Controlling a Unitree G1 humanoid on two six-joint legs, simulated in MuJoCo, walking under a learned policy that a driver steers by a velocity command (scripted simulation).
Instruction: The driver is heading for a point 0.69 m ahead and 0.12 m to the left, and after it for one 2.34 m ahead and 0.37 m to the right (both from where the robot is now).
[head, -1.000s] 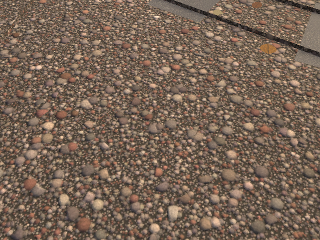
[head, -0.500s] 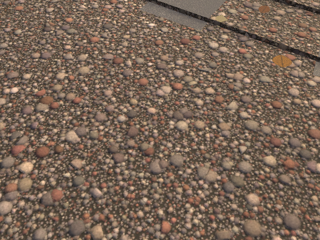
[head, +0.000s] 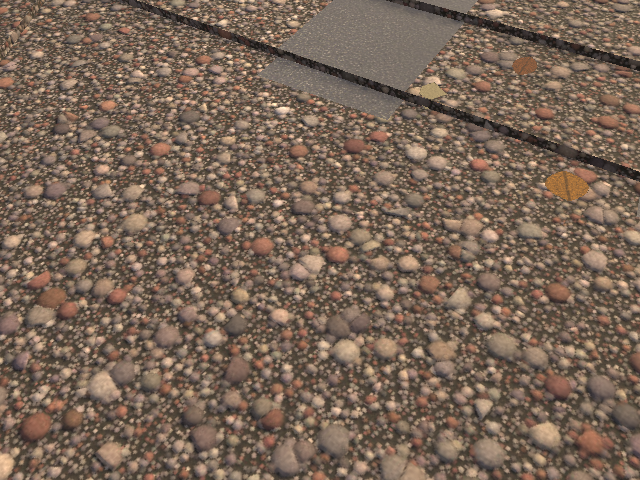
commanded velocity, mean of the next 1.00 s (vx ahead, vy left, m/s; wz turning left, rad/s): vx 0.50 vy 0.00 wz -0.03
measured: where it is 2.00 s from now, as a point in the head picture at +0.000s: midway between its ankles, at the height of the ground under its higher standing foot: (372, 274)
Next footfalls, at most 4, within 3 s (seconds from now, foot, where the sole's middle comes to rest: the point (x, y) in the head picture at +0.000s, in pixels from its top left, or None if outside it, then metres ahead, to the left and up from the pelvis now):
0.36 left None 0.36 0.16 -0.78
0.92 right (384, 397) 0.68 -0.06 -0.78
1.42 left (305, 291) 0.98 0.12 -0.78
1.92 right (443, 247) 1.12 -0.24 -0.78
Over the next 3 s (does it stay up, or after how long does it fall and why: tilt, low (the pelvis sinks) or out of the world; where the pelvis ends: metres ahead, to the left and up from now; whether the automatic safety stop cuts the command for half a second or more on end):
stays up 1.61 -0.21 0.00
